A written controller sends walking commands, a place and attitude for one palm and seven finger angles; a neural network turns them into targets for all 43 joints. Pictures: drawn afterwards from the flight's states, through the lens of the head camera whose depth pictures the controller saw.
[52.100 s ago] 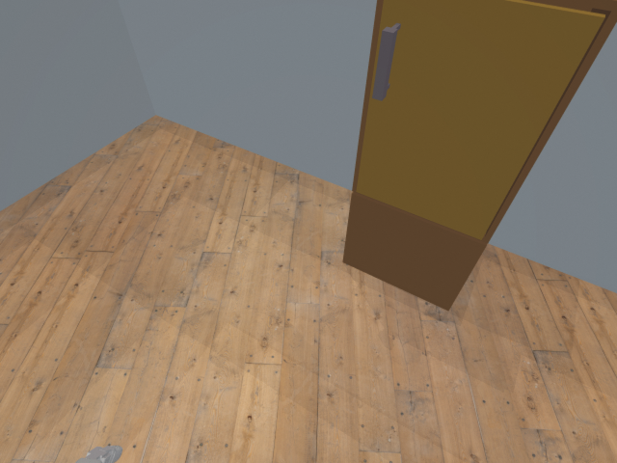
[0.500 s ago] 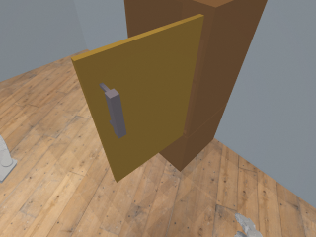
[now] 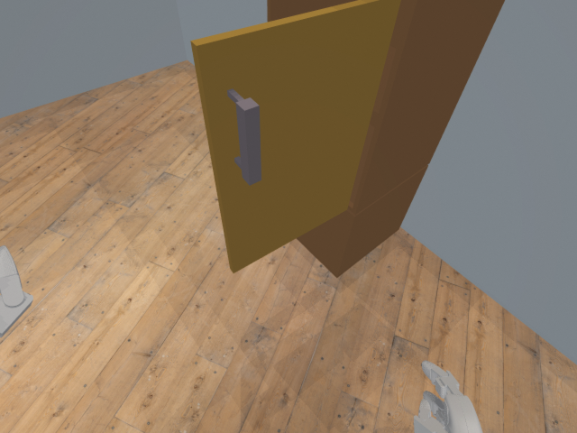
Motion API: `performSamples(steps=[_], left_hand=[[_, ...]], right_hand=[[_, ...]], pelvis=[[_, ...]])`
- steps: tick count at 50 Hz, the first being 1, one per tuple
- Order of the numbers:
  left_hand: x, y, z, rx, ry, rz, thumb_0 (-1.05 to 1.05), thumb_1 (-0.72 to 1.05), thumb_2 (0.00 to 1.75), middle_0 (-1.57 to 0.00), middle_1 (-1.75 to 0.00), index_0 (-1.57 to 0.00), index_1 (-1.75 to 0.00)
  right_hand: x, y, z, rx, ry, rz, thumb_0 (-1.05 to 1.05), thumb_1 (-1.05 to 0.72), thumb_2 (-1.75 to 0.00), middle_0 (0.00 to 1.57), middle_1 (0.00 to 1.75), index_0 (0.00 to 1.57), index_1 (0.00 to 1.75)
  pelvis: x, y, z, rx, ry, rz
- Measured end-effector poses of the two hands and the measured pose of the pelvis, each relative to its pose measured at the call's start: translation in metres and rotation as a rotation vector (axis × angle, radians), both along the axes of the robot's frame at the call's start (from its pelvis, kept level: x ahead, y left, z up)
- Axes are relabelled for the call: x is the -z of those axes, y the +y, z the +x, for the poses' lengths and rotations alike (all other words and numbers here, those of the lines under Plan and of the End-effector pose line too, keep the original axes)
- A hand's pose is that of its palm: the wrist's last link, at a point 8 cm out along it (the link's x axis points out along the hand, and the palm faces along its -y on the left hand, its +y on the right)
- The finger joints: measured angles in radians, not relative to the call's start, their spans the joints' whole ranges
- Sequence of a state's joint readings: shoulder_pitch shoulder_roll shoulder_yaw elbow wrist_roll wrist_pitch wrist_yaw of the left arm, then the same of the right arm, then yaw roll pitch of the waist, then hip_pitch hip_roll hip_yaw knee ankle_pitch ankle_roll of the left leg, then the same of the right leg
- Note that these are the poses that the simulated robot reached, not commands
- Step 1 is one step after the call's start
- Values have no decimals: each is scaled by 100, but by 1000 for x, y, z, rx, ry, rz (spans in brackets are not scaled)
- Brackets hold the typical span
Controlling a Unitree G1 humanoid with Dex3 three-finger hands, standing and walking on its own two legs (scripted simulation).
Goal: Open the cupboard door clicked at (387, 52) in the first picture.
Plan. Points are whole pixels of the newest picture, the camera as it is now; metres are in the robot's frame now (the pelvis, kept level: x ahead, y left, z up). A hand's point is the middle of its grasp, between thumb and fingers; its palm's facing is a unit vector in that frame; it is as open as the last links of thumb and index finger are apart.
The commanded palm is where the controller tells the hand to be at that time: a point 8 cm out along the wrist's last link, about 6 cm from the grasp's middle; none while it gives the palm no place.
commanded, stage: stop stepping back and stand still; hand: left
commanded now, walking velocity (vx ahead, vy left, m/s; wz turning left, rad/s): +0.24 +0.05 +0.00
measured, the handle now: (243, 138) +0.53 +0.13 +0.11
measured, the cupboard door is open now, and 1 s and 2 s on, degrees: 86 86 86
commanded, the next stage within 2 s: let the arm hang, fingers relaxed in 0.60 s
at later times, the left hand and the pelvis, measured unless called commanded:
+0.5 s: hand (29, 339) +0.16 +0.25 +0.17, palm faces +0.40 -0.82 -0.41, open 7.5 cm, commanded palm +0.10 +0.29 +0.19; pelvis -0.05 +0.00 +0.00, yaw -1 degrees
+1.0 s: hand out of the picture +0.01 +0.16 -0.16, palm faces +0.01 -0.99 -0.17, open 7.2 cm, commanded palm none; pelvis -0.06 -0.01 +0.00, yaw +1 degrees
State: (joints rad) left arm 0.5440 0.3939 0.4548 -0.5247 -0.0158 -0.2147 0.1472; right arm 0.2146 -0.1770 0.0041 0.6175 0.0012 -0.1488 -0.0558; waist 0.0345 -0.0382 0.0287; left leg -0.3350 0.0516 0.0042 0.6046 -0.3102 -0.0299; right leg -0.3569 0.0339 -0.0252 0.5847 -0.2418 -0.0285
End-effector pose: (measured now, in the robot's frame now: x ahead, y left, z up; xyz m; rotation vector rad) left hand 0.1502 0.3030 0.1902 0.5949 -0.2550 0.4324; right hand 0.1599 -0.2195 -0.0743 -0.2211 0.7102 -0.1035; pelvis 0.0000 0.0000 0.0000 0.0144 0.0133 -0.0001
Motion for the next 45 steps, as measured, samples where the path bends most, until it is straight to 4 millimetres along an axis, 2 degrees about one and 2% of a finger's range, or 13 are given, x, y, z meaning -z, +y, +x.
performSamples(steps=[3, 8, 15, 21, 26, 30, 35, 36, 37, 39, 41, 43, 45], left_hand=[[8, -4, -7, 12, 9, -65, 1, 88, 90, -21, -30, -21, -30], [12, -3, -18, 59, 1, -89, 1, 88, 90, -22, -30, -21, -30], [-5, 3, -32, 54, -10, -17, 1, 88, 90, -22, -30, -21, -30], [4, -8, -32, 61, -8, -31, 1, 89, 90, -21, -30, -21, -30], [10, -15, -30, 106, -26, -78, 1, 88, 90, -22, -30, -21, -30], [5, -15, -30, 111, -11, -41, 1, 88, 90, -22, -30, -21, -30], [-4, -17, -30, 99, -4, -4, 1, 88, 90, -22, -30, -21, -30], [3, -17, -28, 108, 18, -5, 1, 88, 90, -21, -30, -21, -30], [19, -16, -22, 111, 86, -23, 1, 89, 90, -21, -30, -21, -30], [72, -12, -11, 79, 299, -119, 0, 89, 90, -21, -30, -20, -30], [138, -14, -13, 26, 545, -247, 0, 89, 90, -20, -30, -20, -30], [202, -26, -30, -15, 789, -366, 0, 90, 90, -20, -29, -20, -30], [256, -46, -60, -33, 1015, -467, 1, 90, 90, -20, -29, -19, -30]], right_hand=[[3, 1, -22, -4, 45, -3, 1, -90, -90, 20, 30, 21, 30], [-6, -4, -54, 35, 35, -54, 1, -90, -90, 20, 30, 21, 30], [-15, -11, -81, 78, 13, -40, 1, -90, -90, 20, 30, 21, 30], [-2, -26, -81, 68, 26, -46, 1, -90, -90, 20, 30, 21, 30], [-8, -34, -80, 97, 19, -82, 1, -90, -90, 20, 30, 21, 30], [-16, -31, -75, 104, -17, -76, 1, -90, -90, 20, 30, 21, 30], [-17, -24, -66, 66, -39, -36, 1, -90, -90, 20, 30, 21, 30], [-14, -23, -64, 49, -45, -19, 1, -90, -90, 20, 30, 21, 30], [-7, -25, -63, 29, -30, -5, 1, -90, -90, 20, 30, 21, 30], [10, -28, -65, 12, 41, 12, 1, -90, -90, 20, 30, 21, 30], [25, -32, -74, 16, 122, 19, 1, -90, -90, 20, 30, 21, 30], [36, -34, -90, 30, 198, 20, 1, -90, -90, 20, 30, 21, 30], [42, -36, -111, 54, 279, 15, 1, -90, -90, 20, 30, 21, 30]], pelvis=[[-4, 0, -15, -7, -9, -2], [-4, 6, -30, -11, -15, -14], [-12, 3, -39, -4, -36, -22], [-2, -5, -48, 18, -32, -23], [0, -2, -48, 19, -39, -29], [-5, -3, -47, 32, -41, -1], [-8, -8, -50, 28, -36, -5], [-7, -8, -51, 19, -28, -10], [-6, -7, -52, 9, -20, -13], [-2, -6, -55, -8, -9, -15], [1, -5, -57, -19, -9, -15], [3, -5, -59, -23, -18, -13], [2, -6, -59, -20, -30, -12]])
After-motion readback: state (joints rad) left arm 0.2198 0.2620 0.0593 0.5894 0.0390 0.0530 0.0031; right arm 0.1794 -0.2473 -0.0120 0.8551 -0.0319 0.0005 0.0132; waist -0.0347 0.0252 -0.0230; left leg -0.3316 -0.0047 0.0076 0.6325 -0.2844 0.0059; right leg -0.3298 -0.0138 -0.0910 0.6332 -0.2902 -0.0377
